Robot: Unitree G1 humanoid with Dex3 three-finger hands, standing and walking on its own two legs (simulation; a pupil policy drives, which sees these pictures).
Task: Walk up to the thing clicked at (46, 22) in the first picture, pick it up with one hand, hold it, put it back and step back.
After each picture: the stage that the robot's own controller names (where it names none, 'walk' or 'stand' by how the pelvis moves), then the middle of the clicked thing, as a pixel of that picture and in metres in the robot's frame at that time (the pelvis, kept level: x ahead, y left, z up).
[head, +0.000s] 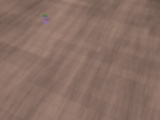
stand; (45, 18) +1.81 +0.61 -0.72
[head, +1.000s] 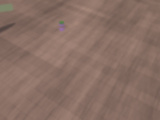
walk; (61, 25) +1.72 +0.33 -0.70
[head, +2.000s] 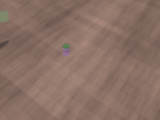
walk; (66, 49) +1.10 +0.20 -0.70
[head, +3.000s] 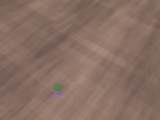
walk; (58, 90) +0.66 +0.21 -0.71
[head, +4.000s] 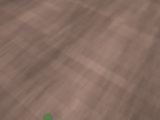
walk; out of the picture +0.42 +0.26 -0.71
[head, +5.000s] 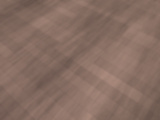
stand; out of the picture +0.31 +0.23 -0.71
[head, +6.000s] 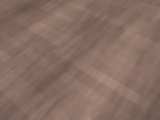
stand; out of the picture +0.31 +0.23 -0.72
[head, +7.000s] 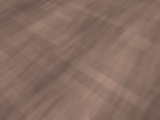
stand; out of the picture +0.30 +0.23 -0.73
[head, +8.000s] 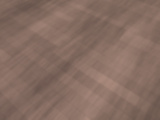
stand; out of the picture +0.29 +0.23 -0.73
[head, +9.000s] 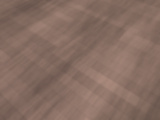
go down; out of the picture +0.29 +0.23 -0.73
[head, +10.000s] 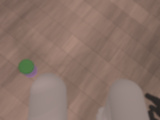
go down; (28, 68) +0.37 +0.26 -0.35
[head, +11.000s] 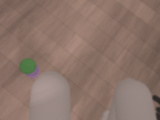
go down; (30, 68) +0.36 +0.27 -0.30
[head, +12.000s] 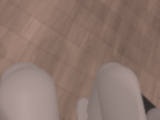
close in; out of the picture +0.34 +0.30 -0.22
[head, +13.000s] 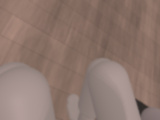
close; out of the picture +0.34 +0.30 -0.21
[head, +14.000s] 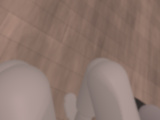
lift; out of the picture +0.34 +0.30 -0.21
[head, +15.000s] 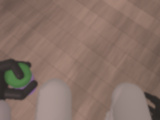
lift; (22, 80) +0.30 +0.24 -0.05
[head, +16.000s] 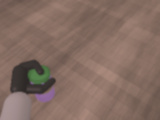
hold; (42, 84) +0.32 +0.17 +0.03
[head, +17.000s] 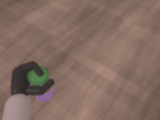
hold; (41, 84) +0.33 +0.18 +0.01
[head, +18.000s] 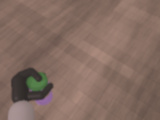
crouch; (40, 89) +0.32 +0.18 -0.06
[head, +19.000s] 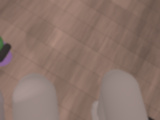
lower; out of the picture +0.42 +0.28 -0.11
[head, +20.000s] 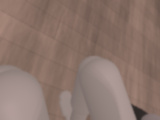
lower; out of the picture +0.38 +0.31 -0.22
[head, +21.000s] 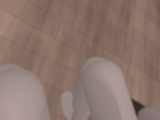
lower; out of the picture +0.37 +0.32 -0.21
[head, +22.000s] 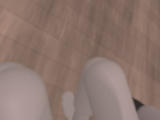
lower; out of the picture +0.36 +0.32 -0.22
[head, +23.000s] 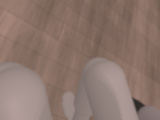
lower; out of the picture +0.36 +0.32 -0.21
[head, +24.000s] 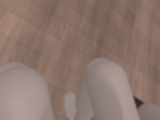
open; out of the picture +0.34 +0.30 -0.22
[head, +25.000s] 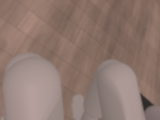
stand; out of the picture +0.35 +0.28 -0.22
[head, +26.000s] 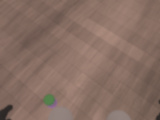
walk; (50, 101) +0.35 +0.23 -0.53
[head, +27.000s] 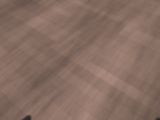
stand; out of the picture +0.32 +0.22 -0.66
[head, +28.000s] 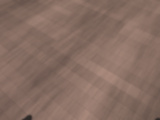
stand; out of the picture +0.32 +0.22 -0.67
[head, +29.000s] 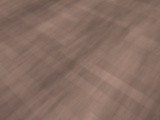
stand; out of the picture +0.35 +0.21 -0.72
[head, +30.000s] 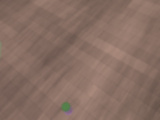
walk; (67, 108) +0.39 +0.24 -0.70
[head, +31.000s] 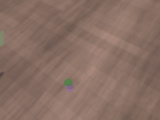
walk; (69, 85) +0.62 +0.20 -0.71
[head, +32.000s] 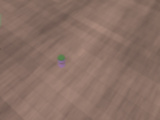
stand; (61, 61) +0.91 +0.23 -0.71
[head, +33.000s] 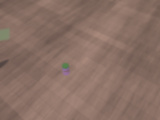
stand; (65, 69) +0.94 +0.24 -0.72
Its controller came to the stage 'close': yes
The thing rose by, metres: 0.71
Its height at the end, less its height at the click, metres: +0.00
